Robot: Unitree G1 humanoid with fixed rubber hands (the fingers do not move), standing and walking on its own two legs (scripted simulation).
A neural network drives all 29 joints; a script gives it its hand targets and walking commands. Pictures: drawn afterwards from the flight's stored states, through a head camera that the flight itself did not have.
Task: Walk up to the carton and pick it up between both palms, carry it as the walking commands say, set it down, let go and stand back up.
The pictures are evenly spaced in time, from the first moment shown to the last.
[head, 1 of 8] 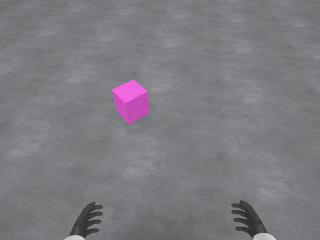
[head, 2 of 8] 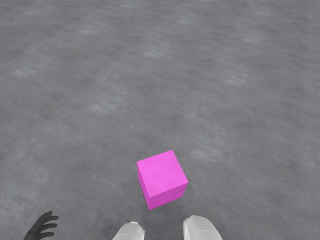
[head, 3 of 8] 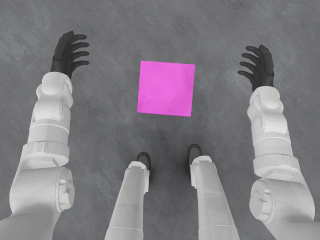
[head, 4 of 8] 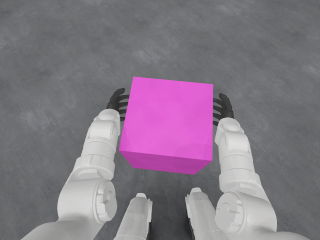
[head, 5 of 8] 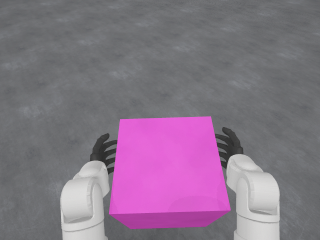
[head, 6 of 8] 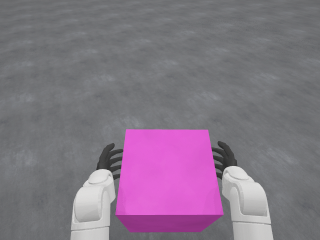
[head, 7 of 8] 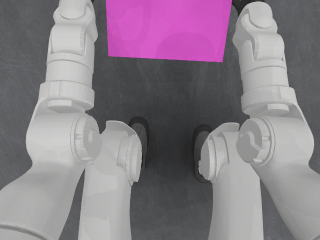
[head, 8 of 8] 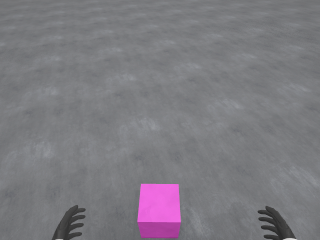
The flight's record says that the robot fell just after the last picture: no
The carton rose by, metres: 0.68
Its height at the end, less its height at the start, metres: +0.00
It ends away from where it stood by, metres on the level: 1.63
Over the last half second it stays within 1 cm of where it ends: yes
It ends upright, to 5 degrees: yes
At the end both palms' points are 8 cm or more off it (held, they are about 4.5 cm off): yes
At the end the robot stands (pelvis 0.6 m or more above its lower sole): yes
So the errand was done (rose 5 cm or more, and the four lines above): yes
